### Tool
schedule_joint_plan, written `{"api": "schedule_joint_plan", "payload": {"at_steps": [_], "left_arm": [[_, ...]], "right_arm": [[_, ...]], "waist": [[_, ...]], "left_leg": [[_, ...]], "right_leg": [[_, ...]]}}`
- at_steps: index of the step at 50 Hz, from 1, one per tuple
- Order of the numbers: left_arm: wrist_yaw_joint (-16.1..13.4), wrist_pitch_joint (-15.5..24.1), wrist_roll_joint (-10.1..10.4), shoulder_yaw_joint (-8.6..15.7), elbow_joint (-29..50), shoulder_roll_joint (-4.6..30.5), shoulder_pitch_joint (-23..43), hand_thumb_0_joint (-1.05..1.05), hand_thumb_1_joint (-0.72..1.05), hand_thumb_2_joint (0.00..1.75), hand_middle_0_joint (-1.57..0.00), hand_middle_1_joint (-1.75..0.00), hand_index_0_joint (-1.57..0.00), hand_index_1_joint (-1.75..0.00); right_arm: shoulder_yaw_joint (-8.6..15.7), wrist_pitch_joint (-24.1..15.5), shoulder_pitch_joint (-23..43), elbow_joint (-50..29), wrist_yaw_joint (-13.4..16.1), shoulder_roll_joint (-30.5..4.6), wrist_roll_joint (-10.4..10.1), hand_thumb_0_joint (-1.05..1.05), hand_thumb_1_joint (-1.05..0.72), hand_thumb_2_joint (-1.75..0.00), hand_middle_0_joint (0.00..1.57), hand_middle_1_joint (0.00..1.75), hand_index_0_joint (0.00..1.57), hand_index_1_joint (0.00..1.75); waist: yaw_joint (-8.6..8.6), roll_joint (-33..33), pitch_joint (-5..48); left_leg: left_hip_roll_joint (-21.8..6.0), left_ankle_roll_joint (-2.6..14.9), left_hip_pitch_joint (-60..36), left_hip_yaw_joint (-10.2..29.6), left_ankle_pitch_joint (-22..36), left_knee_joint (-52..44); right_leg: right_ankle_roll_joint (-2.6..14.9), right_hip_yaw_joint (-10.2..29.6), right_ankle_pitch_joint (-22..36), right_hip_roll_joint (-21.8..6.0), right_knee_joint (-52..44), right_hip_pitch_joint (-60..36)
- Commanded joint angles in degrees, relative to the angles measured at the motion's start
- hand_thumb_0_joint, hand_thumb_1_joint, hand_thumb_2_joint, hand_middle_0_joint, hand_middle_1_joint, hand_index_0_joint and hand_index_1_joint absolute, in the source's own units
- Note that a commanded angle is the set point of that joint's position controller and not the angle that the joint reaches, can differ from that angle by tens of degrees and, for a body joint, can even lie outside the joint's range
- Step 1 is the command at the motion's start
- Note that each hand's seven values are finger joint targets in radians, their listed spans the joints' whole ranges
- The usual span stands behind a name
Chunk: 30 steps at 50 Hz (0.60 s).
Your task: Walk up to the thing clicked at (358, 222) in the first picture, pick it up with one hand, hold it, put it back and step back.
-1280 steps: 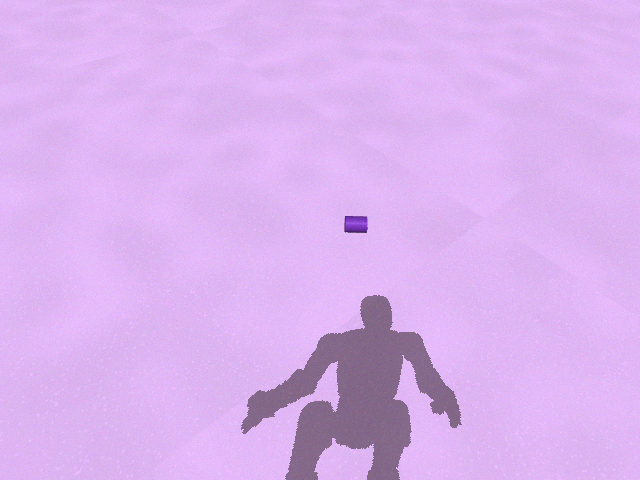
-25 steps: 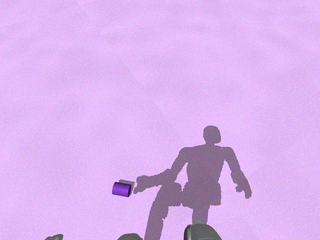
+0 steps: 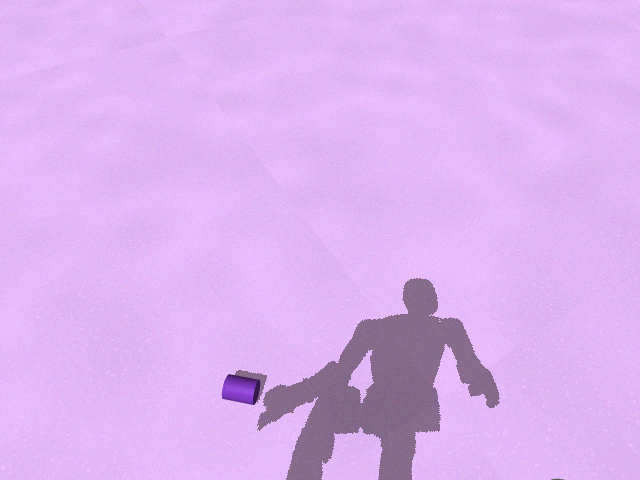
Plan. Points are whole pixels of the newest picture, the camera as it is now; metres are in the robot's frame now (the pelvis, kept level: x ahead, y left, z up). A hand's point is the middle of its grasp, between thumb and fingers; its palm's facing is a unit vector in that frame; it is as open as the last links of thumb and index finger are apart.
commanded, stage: walk up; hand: left
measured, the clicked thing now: (241, 389) +0.48 +0.25 -0.72
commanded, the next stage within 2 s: stand in 1.08 s
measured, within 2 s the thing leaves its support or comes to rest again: neither
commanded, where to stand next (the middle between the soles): +0.08 +0.04 m, yaw -5 degrees
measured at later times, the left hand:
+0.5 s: hand out of the picture +0.11 +0.27 -0.13, palm faces -0.05 -0.94 -0.34, open 7.4 cm
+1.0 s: hand out of the picture +0.14 +0.26 -0.13, palm faces -0.08 -0.94 -0.34, open 7.4 cm
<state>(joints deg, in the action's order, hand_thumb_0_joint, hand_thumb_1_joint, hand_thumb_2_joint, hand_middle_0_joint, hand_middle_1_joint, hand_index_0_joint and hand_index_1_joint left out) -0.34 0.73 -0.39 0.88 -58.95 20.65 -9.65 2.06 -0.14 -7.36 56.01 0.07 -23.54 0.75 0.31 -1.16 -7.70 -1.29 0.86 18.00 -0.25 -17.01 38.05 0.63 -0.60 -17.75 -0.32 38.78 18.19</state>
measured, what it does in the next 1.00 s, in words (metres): stands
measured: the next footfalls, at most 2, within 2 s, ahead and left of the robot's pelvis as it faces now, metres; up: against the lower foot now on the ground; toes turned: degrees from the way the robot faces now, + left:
none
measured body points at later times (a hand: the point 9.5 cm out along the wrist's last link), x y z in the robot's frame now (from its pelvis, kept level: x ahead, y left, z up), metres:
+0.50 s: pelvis +0.02 +0.02 +0.02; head +0.03 +0.02 +0.47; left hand +0.11 +0.32 -0.11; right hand +0.09 -0.28 -0.11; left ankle +0.04 +0.13 -0.72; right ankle +0.04 -0.11 -0.72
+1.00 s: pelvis +0.04 +0.02 +0.03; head +0.06 +0.02 +0.48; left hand +0.15 +0.31 -0.11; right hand +0.11 -0.29 -0.10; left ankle +0.04 +0.13 -0.72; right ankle +0.04 -0.11 -0.72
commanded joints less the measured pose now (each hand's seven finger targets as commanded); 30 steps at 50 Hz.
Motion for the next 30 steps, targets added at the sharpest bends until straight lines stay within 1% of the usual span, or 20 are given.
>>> {"api": "schedule_joint_plan", "payload": {"at_steps": [1,2,3,4,5,6,7,8,9,11,13,15,16,17,18,20,21,24,26,30], "left_arm": [[0.01,2.16,0.06,2.35,3.19,13.58,2.65,0.00,0.90,0.90,-0.20,-0.30,-0.20,-0.30],[0.18,1.98,-0.19,2.51,2.67,13.92,2.30,0.00,0.90,0.90,-0.20,-0.30,-0.20,-0.30],[0.21,1.92,-0.41,2.62,2.29,14.06,3.72,0.00,0.90,0.90,-0.20,-0.30,-0.20,-0.30],[0.29,1.85,-0.52,2.53,2.45,14.01,4.99,0.00,0.90,0.90,-0.20,-0.30,-0.20,-0.30],[0.30,1.80,-0.35,2.30,2.18,13.44,5.14,0.00,0.90,0.90,-0.20,-0.30,-0.20,-0.30],[0.33,1.87,-0.17,2.08,1.93,12.94,5.28,0.00,0.90,0.90,-0.20,-0.30,-0.20,-0.30],[0.40,1.92,0.20,1.93,1.00,12.13,3.96,0.00,0.90,0.90,-0.20,-0.30,-0.20,-0.30],[0.49,1.89,0.27,1.90,0.60,12.01,4.03,0.00,0.90,0.90,-0.20,-0.30,-0.20,-0.30],[0.50,1.95,0.32,1.96,0.30,12.03,3.84,0.00,0.90,0.90,-0.20,-0.30,-0.20,-0.30],[0.62,1.91,0.52,1.82,-0.30,11.85,3.85,0.00,0.90,0.90,-0.20,-0.30,-0.20,-0.30],[0.66,1.84,0.61,1.64,-1.05,11.33,3.97,0.00,0.90,0.90,-0.20,-0.30,-0.20,-0.30],[0.56,1.78,0.63,1.51,-1.91,11.23,3.87,0.00,0.90,0.90,-0.20,-0.30,-0.20,-0.30],[0.55,1.83,0.62,1.35,-2.26,11.16,3.68,0.00,0.90,0.90,-0.20,-0.30,-0.20,-0.30],[0.50,1.91,0.57,1.28,-2.48,11.34,3.64,0.00,0.90,0.90,-0.20,-0.30,-0.20,-0.30],[0.44,1.98,0.59,1.32,-2.69,11.50,4.05,0.00,0.90,0.90,-0.20,-0.30,-0.20,-0.30],[0.30,2.05,0.66,1.24,-2.58,11.70,5.40,0.00,0.90,0.90,-0.20,-0.30,-0.20,-0.30],[0.23,1.99,0.69,1.05,-2.80,11.65,5.68,0.00,0.90,0.90,-0.20,-0.30,-0.20,-0.30],[0.12,1.83,0.70,0.85,-3.20,11.35,5.87,0.00,0.90,0.90,-0.20,-0.30,-0.20,-0.30],[0.08,1.72,0.62,0.70,-3.49,11.28,5.97,0.00,0.90,0.90,-0.20,-0.30,-0.20,-0.30],[-0.12,1.75,0.49,0.70,-3.51,11.43,6.80,0.00,0.90,0.90,-0.20,-0.30,-0.20,-0.30]], "right_arm": [[2.07,-1.66,3.17,-2.27,-0.12,-11.44,0.17,0.00,-0.90,-0.90,0.20,0.30,0.20,0.30],[1.73,-1.51,3.27,-1.85,-0.35,-10.97,0.07,0.00,-0.90,-0.90,0.20,0.30,0.20,0.30],[1.56,-1.18,2.21,-0.72,-0.62,-10.33,0.05,0.00,-0.90,-0.90,0.20,0.30,0.20,0.30],[1.45,-1.11,1.61,0.12,-0.75,-10.10,0.21,0.00,-0.90,-0.90,0.20,0.30,0.20,0.30],[1.43,-1.28,1.72,0.61,-0.79,-10.51,0.27,0.00,-0.90,-0.90,0.20,0.30,0.20,0.30],[1.48,-1.65,1.53,1.07,-0.75,-10.99,0.38,0.00,-0.90,-0.90,0.20,0.30,0.20,0.30],[1.23,-1.92,2.36,1.42,-0.77,-10.97,0.25,0.00,-0.90,-0.90,0.20,0.30,0.20,0.30],[1.17,-2.05,3.08,1.66,-0.74,-10.80,0.35,0.00,-0.90,-0.90,0.20,0.30,0.20,0.30],[1.03,-2.18,3.28,2.04,-0.69,-10.67,0.27,0.00,-0.90,-0.90,0.20,0.30,0.20,0.30],[0.76,-2.43,3.44,2.70,-0.58,-10.57,0.25,0.00,-0.90,-0.90,0.20,0.30,0.20,0.30],[0.61,-2.70,3.70,3.25,-0.47,-10.48,0.19,0.00,-0.90,-0.90,0.20,0.30,0.20,0.30],[0.64,-2.85,4.73,3.50,-0.35,-10.58,0.11,0.00,-0.90,-0.90,0.20,0.30,0.20,0.30],[0.58,-2.90,5.13,3.46,-0.32,-10.23,0.03,0.00,-0.90,-0.90,0.20,0.30,0.20,0.30],[0.59,-2.92,5.22,3.60,-0.29,-10.04,-0.09,0.00,-0.90,-0.90,0.20,0.30,0.20,0.30],[0.51,-2.95,4.53,3.77,-0.26,-9.62,-0.25,0.00,-0.90,-0.90,0.20,0.30,0.20,0.30],[0.61,-2.89,3.76,4.32,-0.16,-9.37,-0.33,0.00,-0.90,-0.90,0.20,0.30,0.20,0.30],[0.79,-2.84,4.06,4.68,-0.08,-9.42,-0.30,0.00,-0.90,-0.90,0.20,0.30,0.20,0.30],[0.97,-2.65,3.99,5.09,-0.03,-9.32,-0.49,0.00,-0.90,-0.90,0.20,0.30,0.20,0.30],[1.08,-2.50,4.61,5.05,-0.07,-9.30,-0.44,0.00,-0.90,-0.90,0.20,0.30,0.20,0.30],[1.31,-2.30,4.63,5.42,0.01,-9.33,-0.41,0.00,-0.90,-0.90,0.20,0.30,0.20,0.30]], "waist": [[0.07,3.13,9.82],[0.35,4.56,8.21],[-0.16,6.16,5.97],[-0.77,6.16,5.10],[-0.96,4.27,4.83],[-1.17,2.63,5.28],[-0.12,0.99,5.37],[-0.03,0.90,5.31],[0.21,0.65,6.00],[0.43,-0.03,5.73],[0.61,-1.30,6.14],[0.89,-1.91,6.39],[1.04,-1.66,6.16],[0.97,-0.93,7.11],[0.69,-0.21,7.82],[0.04,0.32,8.70],[-0.06,0.42,9.01],[-0.14,0.70,10.20],[-0.19,0.43,9.91],[-0.57,1.63,11.09]], "left_leg": [[-5.65,4.17,-6.68,8.99,-5.53,-11.73],[-5.40,3.83,-4.50,8.33,-11.13,-12.23],[-4.00,3.05,-3.12,6.61,-11.16,-11.58],[-3.48,2.31,-4.25,5.94,-9.93,-12.45],[-4.16,2.23,-5.27,6.82,-10.36,-14.46],[-5.22,2.38,-4.86,8.22,-10.42,-16.58],[-5.65,2.41,-4.25,8.70,-10.58,-17.57],[-5.74,2.39,-3.30,8.69,-10.91,-18.60],[-5.98,2.23,-3.24,8.47,-9.78,-19.34],[-6.07,1.88,-3.08,8.52,-9.88,-20.94],[-6.84,1.62,-3.50,8.78,-8.28,-22.60],[-7.62,1.71,-3.93,8.61,-5.27,-23.77],[-7.39,1.68,-4.40,7.92,-3.23,-23.43],[-7.36,1.65,-6.01,7.06,0.07,-22.64],[-6.97,1.48,-7.07,6.15,4.14,-21.64],[-6.35,1.03,-8.76,4.96,8.54,-20.77],[-6.20,0.97,-9.80,4.63,9.99,-20.67],[-6.54,1.14,-11.27,4.39,11.42,-21.00],[-6.41,1.08,-11.57,4.20,10.17,-21.44],[-6.42,1.08,-13.58,3.28,14.21,-20.90]], "right_leg": [[1.93,9.33,-0.70,-5.23,-13.30,1.28],[2.05,10.65,-9.72,-5.75,-16.86,1.17],[2.12,11.88,-14.86,-6.31,-19.33,1.15],[2.28,12.94,-16.28,-6.99,-20.31,2.82],[2.21,12.36,-15.39,-6.64,-20.01,3.83],[2.10,10.74,-11.64,-5.75,-18.45,2.29],[2.00,9.79,-8.55,-4.93,-17.73,0.60],[1.90,9.11,-6.43,-4.47,-17.69,-0.70],[1.95,8.93,-4.46,-4.56,-17.92,-2.70],[1.77,8.91,-3.14,-4.53,-18.29,-3.48],[1.49,7.61,0.94,-4.05,-17.16,-5.33],[1.02,6.42,5.35,-3.85,-17.00,-7.14],[0.87,6.42,6.64,-4.08,-17.52,-7.24],[0.80,6.67,8.84,-4.50,-18.03,-7.92],[0.76,7.16,11.12,-5.03,-18.33,-8.81],[0.62,7.63,14.47,-5.79,-18.89,-9.38],[0.59,7.64,15.10,-5.85,-18.88,-8.86],[0.30,7.19,15.56,-5.86,-19.07,-9.85],[0.14,7.22,15.19,-5.83,-19.43,-9.65],[0.00,7.22,18.52,-6.34,-19.69,-10.18]]}}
